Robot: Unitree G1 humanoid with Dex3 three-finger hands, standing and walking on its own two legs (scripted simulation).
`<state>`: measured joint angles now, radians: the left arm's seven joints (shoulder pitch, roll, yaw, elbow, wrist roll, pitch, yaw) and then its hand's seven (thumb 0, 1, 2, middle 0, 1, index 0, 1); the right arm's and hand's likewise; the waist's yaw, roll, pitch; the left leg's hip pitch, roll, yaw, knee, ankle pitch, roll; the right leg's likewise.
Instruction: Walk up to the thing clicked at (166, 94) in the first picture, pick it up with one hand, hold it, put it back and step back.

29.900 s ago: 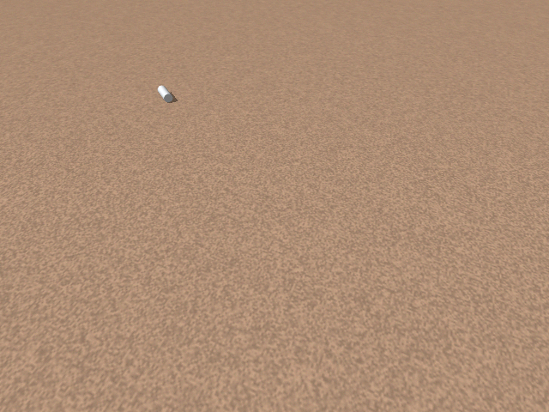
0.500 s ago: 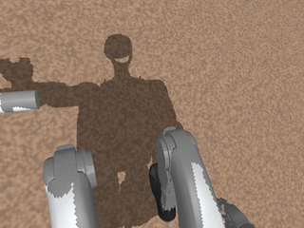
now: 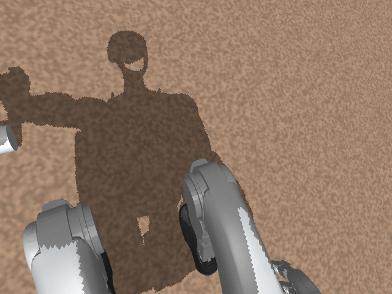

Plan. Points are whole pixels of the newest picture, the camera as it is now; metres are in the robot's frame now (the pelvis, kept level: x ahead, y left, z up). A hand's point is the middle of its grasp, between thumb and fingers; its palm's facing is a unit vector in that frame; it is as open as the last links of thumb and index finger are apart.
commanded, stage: approach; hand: left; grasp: from above
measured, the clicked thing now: out of the picture +0.47 +0.36 -0.29
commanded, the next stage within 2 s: close in in 0.10 s
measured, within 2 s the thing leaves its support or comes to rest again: neither
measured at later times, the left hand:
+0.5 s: hand out of the picture +0.46 +0.34 -0.19, palm faces -0.47 -0.11 -0.88, open 13.4 cm
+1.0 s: hand out of the picture +0.46 +0.35 -0.25, palm faces -0.47 -0.12 -0.87, open 14.1 cm
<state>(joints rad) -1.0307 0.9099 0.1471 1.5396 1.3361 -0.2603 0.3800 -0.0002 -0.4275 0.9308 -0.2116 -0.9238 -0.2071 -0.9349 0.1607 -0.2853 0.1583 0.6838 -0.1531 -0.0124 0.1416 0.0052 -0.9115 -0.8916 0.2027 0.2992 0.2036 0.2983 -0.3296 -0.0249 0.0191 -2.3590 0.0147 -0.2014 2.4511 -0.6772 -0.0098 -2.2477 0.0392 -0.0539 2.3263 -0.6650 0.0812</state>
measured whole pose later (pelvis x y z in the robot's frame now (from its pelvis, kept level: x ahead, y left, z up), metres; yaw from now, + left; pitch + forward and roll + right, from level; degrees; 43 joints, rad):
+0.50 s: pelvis +0.00 +0.00 +0.00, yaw -1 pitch +31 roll -13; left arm -1.03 0.96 0.12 1.52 1.36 -0.38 0.37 0.00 -0.42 0.94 -0.21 -0.93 -0.21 -0.93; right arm 0.09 -0.29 0.17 0.67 -0.18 -0.01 0.15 0.00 -0.91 -0.89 0.20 0.30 0.20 0.30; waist -0.29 -0.07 0.03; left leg -2.35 0.00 -0.22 2.48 -0.70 -0.01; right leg -2.22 0.03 -0.07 2.34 -0.69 0.06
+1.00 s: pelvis +0.00 +0.01 -0.02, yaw -3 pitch +29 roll -14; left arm -1.03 1.09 0.18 1.66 1.37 -0.31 0.49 0.00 -0.53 1.01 -0.13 -0.93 -0.11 -0.96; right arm 0.12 -0.30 0.25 0.67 -0.25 -0.10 0.17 0.01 -0.91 -0.90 0.20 0.30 0.20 0.30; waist -0.37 -0.12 0.12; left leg -2.38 0.01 -0.26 2.56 -0.71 -0.01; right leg -2.25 0.06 -0.09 2.39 -0.68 0.08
